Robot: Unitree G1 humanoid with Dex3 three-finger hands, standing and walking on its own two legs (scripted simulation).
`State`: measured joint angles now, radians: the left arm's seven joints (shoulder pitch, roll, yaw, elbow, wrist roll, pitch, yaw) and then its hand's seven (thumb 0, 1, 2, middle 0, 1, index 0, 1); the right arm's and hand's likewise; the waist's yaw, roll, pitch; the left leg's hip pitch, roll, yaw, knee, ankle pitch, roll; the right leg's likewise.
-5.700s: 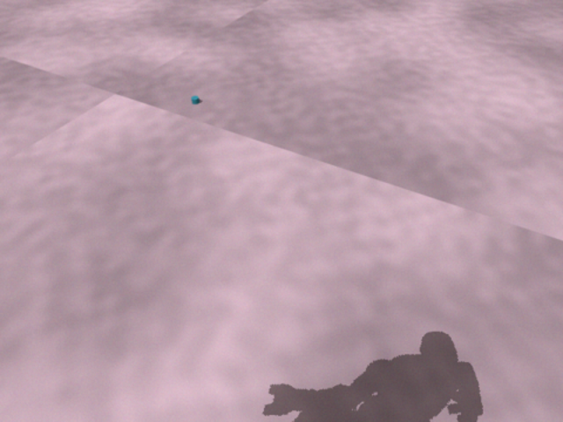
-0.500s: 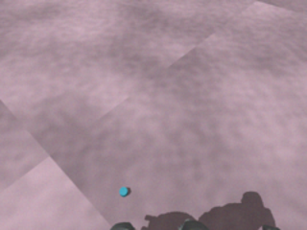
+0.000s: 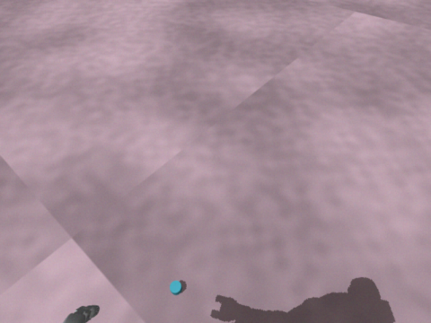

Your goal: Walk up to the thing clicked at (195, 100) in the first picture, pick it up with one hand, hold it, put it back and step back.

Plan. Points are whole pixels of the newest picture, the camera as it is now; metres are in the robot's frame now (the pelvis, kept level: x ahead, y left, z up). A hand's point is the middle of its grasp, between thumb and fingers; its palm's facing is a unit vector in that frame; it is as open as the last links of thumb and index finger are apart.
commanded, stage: walk up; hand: left
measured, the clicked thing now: (176, 287) +0.37 +0.21 -0.76
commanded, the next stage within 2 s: stand in 0.86 s
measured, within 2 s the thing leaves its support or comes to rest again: neither
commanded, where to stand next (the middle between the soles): +0.03 +0.02 m, yaw +1 degrees
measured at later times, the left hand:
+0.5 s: hand out of the picture +0.08 +0.26 -0.15, palm faces +0.00 -0.94 -0.33, open 7.4 cm
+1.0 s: hand out of the picture +0.10 +0.25 -0.15, palm faces -0.01 -0.94 -0.34, open 7.4 cm
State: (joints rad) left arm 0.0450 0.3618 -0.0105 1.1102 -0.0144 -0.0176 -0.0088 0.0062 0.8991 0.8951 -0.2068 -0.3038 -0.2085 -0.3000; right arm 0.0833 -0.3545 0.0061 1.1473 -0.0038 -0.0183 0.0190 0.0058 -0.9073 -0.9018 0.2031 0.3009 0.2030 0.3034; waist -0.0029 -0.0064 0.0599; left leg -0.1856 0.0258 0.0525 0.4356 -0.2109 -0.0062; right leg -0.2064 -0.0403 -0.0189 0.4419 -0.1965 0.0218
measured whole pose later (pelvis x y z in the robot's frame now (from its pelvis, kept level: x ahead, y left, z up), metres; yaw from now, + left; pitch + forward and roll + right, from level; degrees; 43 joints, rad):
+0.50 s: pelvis +0.01 +0.00 +0.01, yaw +0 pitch -2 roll +0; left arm 0.08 0.35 0.00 1.19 0.00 -0.01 -0.01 0.01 0.90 0.90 -0.21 -0.30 -0.21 -0.30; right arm 0.06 -0.35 -0.01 1.19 -0.01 -0.01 0.02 0.00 -0.91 -0.90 0.20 0.30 0.20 0.30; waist 0.01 0.00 0.04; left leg -0.11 0.02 0.06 0.32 -0.17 -0.01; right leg -0.13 -0.04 -0.02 0.32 -0.15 0.03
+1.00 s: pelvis +0.02 +0.00 +0.01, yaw +0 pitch -2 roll +0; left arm 0.08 0.35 0.00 1.15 0.00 -0.01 -0.01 0.01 0.90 0.90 -0.21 -0.30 -0.21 -0.30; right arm 0.08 -0.34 -0.02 1.17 -0.02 -0.01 0.01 0.01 -0.91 -0.90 0.20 0.30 0.20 0.30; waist 0.00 0.00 0.04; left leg -0.11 0.02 0.05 0.31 -0.17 -0.01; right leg -0.13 -0.04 -0.02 0.31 -0.16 0.02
